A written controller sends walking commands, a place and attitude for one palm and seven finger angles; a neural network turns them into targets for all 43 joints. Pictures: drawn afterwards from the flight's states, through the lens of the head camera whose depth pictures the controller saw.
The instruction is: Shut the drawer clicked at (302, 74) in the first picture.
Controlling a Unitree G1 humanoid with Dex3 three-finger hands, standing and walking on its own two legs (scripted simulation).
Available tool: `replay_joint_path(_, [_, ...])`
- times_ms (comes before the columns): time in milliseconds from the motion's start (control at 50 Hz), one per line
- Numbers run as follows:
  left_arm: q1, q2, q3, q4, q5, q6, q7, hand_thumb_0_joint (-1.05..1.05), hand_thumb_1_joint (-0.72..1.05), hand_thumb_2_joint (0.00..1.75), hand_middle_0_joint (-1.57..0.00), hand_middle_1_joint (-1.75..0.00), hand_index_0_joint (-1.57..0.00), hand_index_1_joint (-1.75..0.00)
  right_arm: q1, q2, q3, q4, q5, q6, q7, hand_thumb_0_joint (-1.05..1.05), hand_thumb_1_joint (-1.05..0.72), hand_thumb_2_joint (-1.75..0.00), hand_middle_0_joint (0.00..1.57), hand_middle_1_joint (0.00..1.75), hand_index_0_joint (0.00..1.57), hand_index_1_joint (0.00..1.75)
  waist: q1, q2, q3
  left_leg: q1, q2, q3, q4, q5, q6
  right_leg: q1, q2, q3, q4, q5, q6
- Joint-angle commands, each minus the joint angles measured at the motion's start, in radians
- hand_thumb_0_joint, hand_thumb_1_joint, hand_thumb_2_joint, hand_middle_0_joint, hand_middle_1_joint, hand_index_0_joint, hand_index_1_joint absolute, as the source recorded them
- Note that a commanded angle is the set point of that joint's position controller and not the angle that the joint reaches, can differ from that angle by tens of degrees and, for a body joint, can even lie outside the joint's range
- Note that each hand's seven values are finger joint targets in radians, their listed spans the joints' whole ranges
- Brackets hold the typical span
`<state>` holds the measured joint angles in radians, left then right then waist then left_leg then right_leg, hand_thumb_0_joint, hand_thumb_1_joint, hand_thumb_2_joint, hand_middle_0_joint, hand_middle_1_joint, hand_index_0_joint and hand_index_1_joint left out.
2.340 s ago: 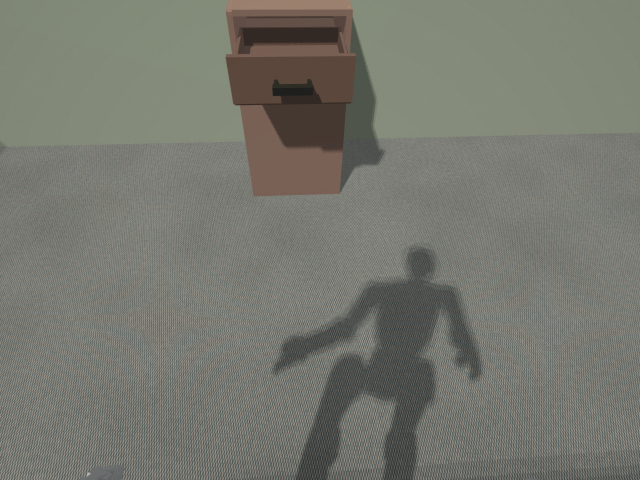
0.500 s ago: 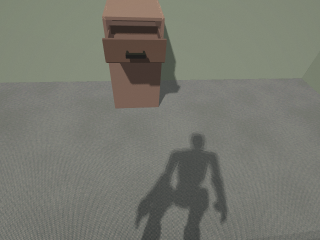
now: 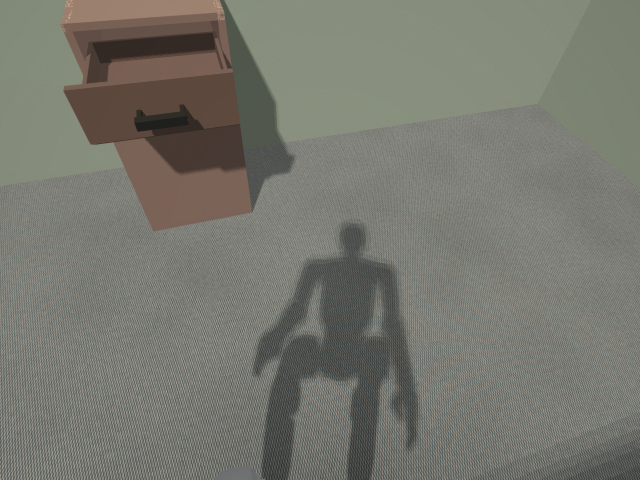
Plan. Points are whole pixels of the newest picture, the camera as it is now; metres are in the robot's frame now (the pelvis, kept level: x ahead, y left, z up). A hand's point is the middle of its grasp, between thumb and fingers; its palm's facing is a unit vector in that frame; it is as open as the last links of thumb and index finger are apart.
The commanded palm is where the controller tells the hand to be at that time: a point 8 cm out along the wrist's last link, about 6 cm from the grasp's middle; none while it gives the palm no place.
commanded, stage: walk to a spot facing it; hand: left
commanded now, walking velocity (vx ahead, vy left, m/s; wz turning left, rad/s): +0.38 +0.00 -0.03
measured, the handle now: (161, 116) +0.86 +0.38 -0.05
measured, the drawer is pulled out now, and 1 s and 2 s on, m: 0.29 0.29 0.29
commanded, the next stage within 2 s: turn to face it in 0.56 s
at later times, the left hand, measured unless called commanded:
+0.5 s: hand (167, 428) +0.22 +0.23 -0.16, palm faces -0.01 -0.99 -0.14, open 7.3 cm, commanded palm none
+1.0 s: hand (259, 268) +0.50 +0.12 -0.14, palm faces -0.08 -0.98 -0.17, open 7.2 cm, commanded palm none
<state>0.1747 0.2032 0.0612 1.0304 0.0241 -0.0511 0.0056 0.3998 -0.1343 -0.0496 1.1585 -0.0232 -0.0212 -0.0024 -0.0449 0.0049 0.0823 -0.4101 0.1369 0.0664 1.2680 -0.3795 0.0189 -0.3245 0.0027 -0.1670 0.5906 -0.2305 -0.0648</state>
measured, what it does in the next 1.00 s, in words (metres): walks ahead: left foot, then right foot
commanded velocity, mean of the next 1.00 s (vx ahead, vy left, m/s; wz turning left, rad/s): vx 0.20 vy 0.00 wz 0.00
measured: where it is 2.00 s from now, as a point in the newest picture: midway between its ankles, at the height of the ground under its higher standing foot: (323, 430)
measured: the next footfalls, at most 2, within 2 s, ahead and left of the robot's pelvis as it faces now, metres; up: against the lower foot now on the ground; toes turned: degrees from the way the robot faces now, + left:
left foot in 0.24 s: +0.22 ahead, +0.15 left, +0.00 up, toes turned +10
right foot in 0.74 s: +0.43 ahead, -0.13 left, +0.00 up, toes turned -19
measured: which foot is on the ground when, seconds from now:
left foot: up 0.00-0.22, down 0.24-0.74, up 0.76-1.00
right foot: down 0.00-0.24, up 0.26-0.72, down 0.74-1.00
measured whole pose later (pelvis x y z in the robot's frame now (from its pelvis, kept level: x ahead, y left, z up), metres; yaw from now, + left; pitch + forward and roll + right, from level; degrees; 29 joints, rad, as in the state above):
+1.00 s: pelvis +0.36 -0.02 +0.01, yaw -4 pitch -2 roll -1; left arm 0.09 0.13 0.04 0.99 0.02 -0.02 0.02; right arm 0.27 -0.15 -0.06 1.04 -0.02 0.02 -0.01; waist -0.06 0.02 0.04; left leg -0.48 0.11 0.09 1.04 -0.40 -0.03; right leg -0.26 -0.06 -0.27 0.50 -0.21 -0.06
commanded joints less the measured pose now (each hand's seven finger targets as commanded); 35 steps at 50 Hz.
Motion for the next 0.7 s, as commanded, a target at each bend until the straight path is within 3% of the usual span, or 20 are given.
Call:
replay_joint_path(0, [0.081,0.100,0.012,-0.014,0.005,-0.015,0.011,0.00,0.90,0.90,-0.20,-0.30,-0.20,-0.30,0.071,-0.026,-0.010,-0.073,-0.007,0.006,0.006,0.00,-0.90,-0.90,0.20,0.30,0.20,0.30,-0.008,-0.084,0.001,-0.050,0.044,-0.005,-0.161,0.082,-0.035,-0.111,-0.279,0.256,-0.445,-0.207,-0.111])
replay_joint_path(40, [0.085,0.110,0.014,-0.011,0.007,-0.018,0.009,0.00,0.90,0.90,-0.20,-0.30,-0.20,-0.30,0.026,-0.020,-0.012,-0.105,-0.004,0.002,0.017,0.00,-0.90,-0.90,0.20,0.30,0.20,0.30,-0.008,-0.097,0.013,-0.018,0.040,0.007,-0.302,0.110,-0.038,-0.123,-0.267,0.230,-0.459,-0.226,-0.109])
replay_joint_path(120, [0.129,0.121,0.026,-0.004,0.007,-0.017,0.001,0.00,0.90,0.90,-0.20,-0.30,-0.20,-0.30,-0.081,-0.042,-0.016,-0.159,-0.002,-0.023,0.028,0.00,-0.90,-0.90,0.20,0.30,0.20,0.30,0.026,-0.095,0.027,0.040,0.002,0.045,-0.518,0.106,-0.034,-0.048,-0.264,0.242,-0.415,-0.256,-0.110])
replay_joint_path(140, [0.139,0.122,0.026,-0.001,0.009,-0.014,0.000,0.00,0.90,0.90,-0.20,-0.30,-0.20,-0.30,-0.086,-0.043,-0.020,-0.165,-0.001,-0.028,0.029,0.00,-0.90,-0.90,0.20,0.30,0.20,0.30,0.024,-0.085,0.029,0.087,-0.012,0.058,-0.561,0.111,-0.030,-0.058,-0.257,0.241,-0.394,-0.268,-0.103])
replay_joint_path(180, [0.135,0.108,0.027,-0.006,0.003,-0.006,-0.003,0.00,0.90,0.90,-0.20,-0.30,-0.20,-0.30,-0.019,-0.075,-0.021,-0.147,-0.003,-0.040,0.022,0.00,-0.90,-0.90,0.20,0.30,0.20,0.30,-0.012,-0.009,0.025,0.252,-0.045,0.097,-0.678,0.121,-0.034,-0.104,-0.202,0.194,-0.286,-0.289,-0.076])
replay_joint_path(200, [0.137,0.081,0.019,-0.014,0.000,-0.003,-0.010,0.00,0.90,0.90,-0.20,-0.30,-0.20,-0.30,0.057,-0.119,-0.027,-0.124,-0.006,-0.044,0.013,0.00,-0.90,-0.90,0.20,0.30,0.20,0.30,-0.047,0.098,0.011,0.348,-0.023,0.040,-0.758,0.019,-0.022,-0.147,-0.138,0.144,-0.124,-0.244,-0.051])
replay_joint_path(220, [0.141,0.014,0.009,-0.039,-0.008,-0.001,-0.018,0.00,0.90,0.90,-0.20,-0.30,-0.20,-0.30,0.165,-0.219,-0.048,-0.104,-0.020,-0.050,0.003,0.00,-0.90,-0.90,0.20,0.30,0.20,0.30,-0.082,0.321,-0.004,0.433,0.190,-0.307,-0.967,-0.201,0.055,-0.299,-0.028,0.050,0.207,-0.245,0.003])
replay_joint_path(240, [0.085,0.004,0.003,-0.085,-0.002,-0.008,-0.020,0.00,0.90,0.90,-0.20,-0.30,-0.20,-0.30,0.242,-0.265,-0.056,-0.098,-0.021,-0.051,-0.006,0.00,-0.90,-0.90,0.20,0.30,0.20,0.30,-0.090,0.357,-0.019,0.456,0.345,-0.577,-1.101,-0.259,0.139,-0.413,0.009,0.075,0.463,-0.339,0.014])
replay_joint_path(260, [0.054,0.032,0.013,-0.080,0.008,-0.005,-0.015,0.00,0.90,0.90,-0.20,-0.30,-0.20,-0.30,0.188,-0.232,-0.045,-0.100,-0.017,-0.049,-0.017,0.00,-0.90,-0.90,0.20,0.30,0.20,0.30,-0.073,0.257,-0.009,0.387,0.350,-0.569,-1.131,-0.310,0.150,-0.436,-0.038,0.155,0.625,-0.268,0.007])
replay_joint_path(280, [0.061,0.029,0.018,-0.066,0.007,-0.004,-0.023,0.00,0.90,0.90,-0.20,-0.30,-0.20,-0.30,0.108,-0.191,-0.032,-0.128,-0.013,-0.052,-0.020,0.00,-0.90,-0.90,0.20,0.30,0.20,0.30,-0.036,0.156,0.013,0.334,0.319,-0.483,-1.129,-0.288,0.145,-0.452,-0.074,0.175,0.690,-0.171,0.007])
replay_joint_path(300, [0.085,0.021,0.020,-0.047,0.009,0.000,-0.030,0.00,0.90,0.90,-0.20,-0.30,-0.20,-0.30,0.036,-0.158,-0.022,-0.146,-0.010,-0.060,-0.020,0.00,-0.90,-0.90,0.20,0.30,0.20,0.30,0.001,0.102,0.029,0.295,0.280,-0.356,-1.126,-0.186,0.119,-0.434,-0.099,0.183,0.691,-0.090,0.016])
replay_joint_path(340, [0.141,-0.003,0.018,-0.012,0.010,0.018,-0.034,0.00,0.90,0.90,-0.20,-0.30,-0.20,-0.30,-0.011,-0.106,-0.006,-0.141,-0.001,-0.078,-0.024,0.00,-0.90,-0.90,0.20,0.30,0.20,0.30,0.049,0.106,0.021,0.242,0.202,-0.134,-1.103,0.089,0.073,-0.351,-0.114,0.182,0.643,0.015,0.036])
replay_joint_path(380, [0.161,-0.015,0.018,-0.002,0.009,0.034,-0.032,0.00,0.90,0.90,-0.20,-0.30,-0.20,-0.30,0.003,-0.104,-0.010,-0.128,0.003,-0.086,-0.026,0.00,-0.90,-0.90,0.20,0.30,0.20,0.30,0.059,0.082,-0.008,0.286,0.184,-0.026,-1.098,0.261,0.088,-0.348,-0.115,0.167,0.606,0.041,0.054])
replay_joint_path(460, [0.081,-0.020,0.016,-0.036,0.009,0.047,-0.037,0.00,0.90,0.90,-0.20,-0.30,-0.20,-0.30,0.053,-0.114,-0.012,-0.097,0.006,-0.085,-0.027,0.00,-0.90,-0.90,0.20,0.30,0.20,0.30,0.049,0.063,0.023,0.357,0.196,0.065,-1.100,0.406,0.109,-0.399,-0.131,0.124,0.452,0.078,0.072])
replay_joint_path(500, [0.017,-0.025,0.014,-0.061,0.008,0.049,-0.043,0.00,0.90,0.90,-0.20,-0.30,-0.20,-0.30,0.066,-0.121,-0.015,-0.087,0.004,-0.079,-0.026,0.00,-0.90,-0.90,0.20,0.30,0.20,0.30,0.031,0.087,0.041,0.382,0.192,0.117,-1.089,0.428,0.105,-0.379,-0.128,0.083,0.315,0.088,0.072])
replay_joint_path(520, [-0.024,-0.030,0.011,-0.072,0.006,0.048,-0.045,0.00,0.90,0.90,-0.20,-0.30,-0.20,-0.30,0.089,-0.120,-0.015,-0.080,0.002,-0.075,-0.026,0.00,-0.90,-0.90,0.20,0.30,0.20,0.30,0.013,0.088,0.052,0.385,0.188,0.135,-1.079,0.458,0.101,-0.359,-0.116,0.062,0.257,0.090,0.068])
replay_joint_path(600, [-0.086,-0.024,0.015,-0.101,0.002,0.040,-0.050,0.00,0.90,0.90,-0.20,-0.30,-0.20,-0.30,0.099,-0.131,-0.020,-0.069,-0.005,-0.060,-0.027,0.00,-0.90,-0.90,0.20,0.30,0.20,0.30,0.000,0.133,0.062,0.422,0.212,0.188,-1.006,0.559,0.092,-0.288,-0.082,0.041,0.126,0.071,0.034])
replay_joint_path(640, [-0.033,0.000,0.017,-0.092,0.003,0.032,-0.045,0.00,0.90,0.90,-0.20,-0.30,-0.20,-0.30,0.083,-0.150,-0.027,-0.075,-0.005,-0.053,-0.026,0.00,-0.90,-0.90,0.20,0.30,0.20,0.30,0.029,0.114,0.013,0.432,0.220,0.205,-0.876,0.757,0.085,-0.163,-0.039,0.013,0.077,0.020,0.008])
replay_joint_path(660, [0.063,0.007,0.016,-0.063,0.007,0.022,-0.039,0.00,0.90,0.90,-0.20,-0.30,-0.20,-0.30,0.066,-0.158,-0.024,-0.074,-0.002,-0.051,-0.027,0.00,-0.90,-0.90,0.20,0.30,0.20,0.30,0.073,0.114,-0.050,0.416,0.204,0.212,-0.762,0.842,0.074,-0.023,-0.009,-0.005,0.031,0.044,-0.003])
replay_joint_path(680, [0.201,0.042,0.025,-0.015,0.013,0.005,-0.030,0.00,0.90,0.90,-0.20,-0.30,-0.20,-0.30,0.053,-0.154,-0.019,-0.072,0.006,-0.050,-0.023,0.00,-0.90,-0.90,0.20,0.30,0.20,0.30,0.138,0.057,-0.129,0.327,0.153,0.226,-0.572,0.801,0.041,0.208,0.004,-0.016,-0.054,0.152,-0.006])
